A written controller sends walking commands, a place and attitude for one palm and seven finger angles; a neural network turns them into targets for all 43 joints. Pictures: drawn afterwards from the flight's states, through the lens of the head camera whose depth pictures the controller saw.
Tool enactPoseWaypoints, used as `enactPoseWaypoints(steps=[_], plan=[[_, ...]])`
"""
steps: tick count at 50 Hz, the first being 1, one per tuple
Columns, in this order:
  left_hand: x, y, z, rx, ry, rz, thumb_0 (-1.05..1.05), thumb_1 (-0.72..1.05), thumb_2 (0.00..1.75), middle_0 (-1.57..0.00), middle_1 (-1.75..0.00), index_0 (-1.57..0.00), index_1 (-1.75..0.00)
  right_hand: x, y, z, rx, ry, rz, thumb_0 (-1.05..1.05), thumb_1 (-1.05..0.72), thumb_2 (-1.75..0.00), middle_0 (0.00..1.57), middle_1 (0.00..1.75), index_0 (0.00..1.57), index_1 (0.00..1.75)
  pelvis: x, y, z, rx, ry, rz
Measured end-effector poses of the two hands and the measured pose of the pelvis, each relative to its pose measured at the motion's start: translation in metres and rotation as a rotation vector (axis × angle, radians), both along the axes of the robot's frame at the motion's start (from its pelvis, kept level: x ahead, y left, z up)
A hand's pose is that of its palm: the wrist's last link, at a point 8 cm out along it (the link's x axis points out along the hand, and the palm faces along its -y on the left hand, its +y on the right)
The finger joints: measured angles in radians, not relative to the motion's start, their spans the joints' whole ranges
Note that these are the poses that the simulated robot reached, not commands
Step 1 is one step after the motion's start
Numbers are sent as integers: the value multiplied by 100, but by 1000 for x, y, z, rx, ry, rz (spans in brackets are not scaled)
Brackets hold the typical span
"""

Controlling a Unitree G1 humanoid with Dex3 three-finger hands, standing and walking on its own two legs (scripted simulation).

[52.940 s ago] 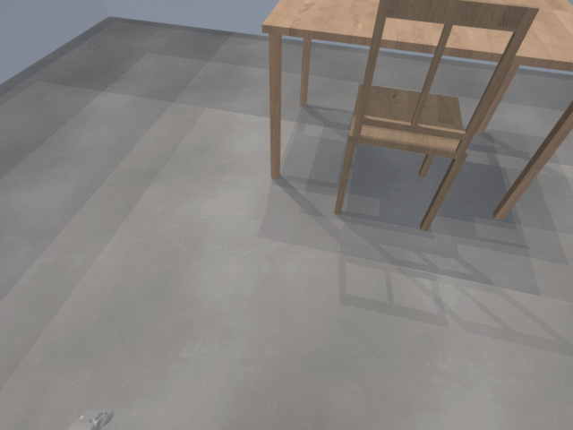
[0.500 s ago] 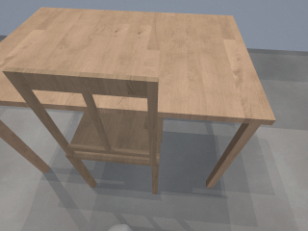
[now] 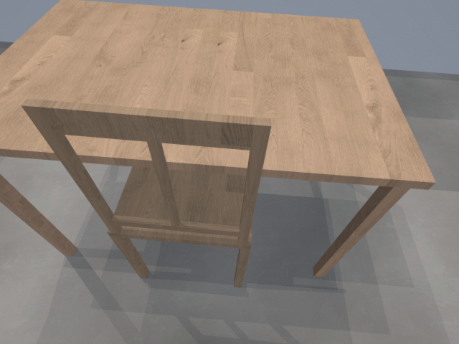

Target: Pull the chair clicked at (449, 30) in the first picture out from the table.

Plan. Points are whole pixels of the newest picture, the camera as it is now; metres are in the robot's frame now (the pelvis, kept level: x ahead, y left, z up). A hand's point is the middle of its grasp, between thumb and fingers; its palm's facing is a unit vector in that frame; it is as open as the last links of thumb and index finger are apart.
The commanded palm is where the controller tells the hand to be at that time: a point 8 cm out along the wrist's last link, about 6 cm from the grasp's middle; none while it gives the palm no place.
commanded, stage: come to a stop and stand still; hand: left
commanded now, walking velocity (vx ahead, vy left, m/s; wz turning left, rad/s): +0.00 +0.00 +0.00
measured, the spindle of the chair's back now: (166, 189) +0.43 +0.17 -0.07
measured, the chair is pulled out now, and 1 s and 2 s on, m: -0.10 -0.10 -0.10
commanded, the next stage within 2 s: look again from close up in 0.94 s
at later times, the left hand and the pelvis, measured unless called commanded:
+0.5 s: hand out of the picture +0.04 +0.15 -0.18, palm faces -0.01 -0.98 -0.21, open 7.3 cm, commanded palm none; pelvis +0.00 -0.03 -0.01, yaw +0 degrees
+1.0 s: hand out of the picture +0.03 +0.16 -0.18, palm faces -0.01 -0.98 -0.18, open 7.4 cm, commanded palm none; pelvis +0.03 -0.02 +0.00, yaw -1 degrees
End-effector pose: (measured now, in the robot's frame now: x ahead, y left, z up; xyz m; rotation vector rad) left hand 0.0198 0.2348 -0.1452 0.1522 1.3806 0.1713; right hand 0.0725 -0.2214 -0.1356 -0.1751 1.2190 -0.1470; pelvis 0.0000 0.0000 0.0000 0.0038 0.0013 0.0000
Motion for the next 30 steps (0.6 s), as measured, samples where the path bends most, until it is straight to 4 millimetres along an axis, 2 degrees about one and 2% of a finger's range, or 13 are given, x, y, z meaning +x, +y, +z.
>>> enactPoseWaypoints(steps=[5,9,13,18,24,30], plan=[[-1,-20,-1,29,-61,-39,1,91,90,-20,-30,-20,-30,-34,-27,-17,18,49,-40,0,-92,-89,20,30,21,30,-12,-17,-10,6,-7,-16],[-6,-36,-1,19,-78,-65,1,91,90,-20,-30,-20,-30,-59,-43,-17,17,64,-65,1,-92,-89,20,30,20,30,-15,-26,-10,-18,-34,3],[-3,-41,-3,13,-98,-73,1,92,90,-20,-30,-20,-30,-83,-48,-17,15,89,-84,1,-92,-89,20,30,20,30,-14,-32,-12,-16,-47,6],[5,-41,-2,12,-121,-71,1,92,90,-20,-30,-20,-30,-107,-44,-18,31,155,-89,1,-92,-90,20,30,20,30,-11,-36,-11,-7,-39,8],[9,-40,-1,10,-111,-68,1,91,90,-20,-30,-20,-30,-114,-31,-17,59,207,-89,1,-91,-90,20,30,20,30,-4,-35,-8,-1,-23,4],[9,-39,-2,-1,-72,-63,1,91,90,-20,-30,-20,-30,-94,-19,-14,71,196,-80,1,-91,-89,20,30,20,30,7,-31,-5,0,-12,-7]])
